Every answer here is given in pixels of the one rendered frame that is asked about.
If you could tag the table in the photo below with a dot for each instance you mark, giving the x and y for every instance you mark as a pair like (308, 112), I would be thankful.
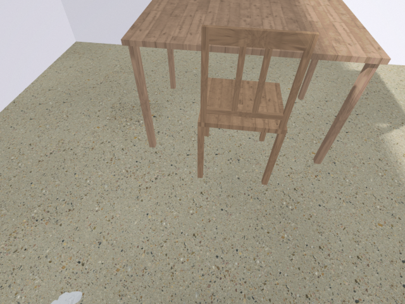
(176, 24)

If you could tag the chair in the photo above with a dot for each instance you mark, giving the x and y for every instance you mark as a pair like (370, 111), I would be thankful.
(249, 105)

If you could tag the left robot hand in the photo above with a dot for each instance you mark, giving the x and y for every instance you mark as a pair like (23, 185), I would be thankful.
(68, 298)

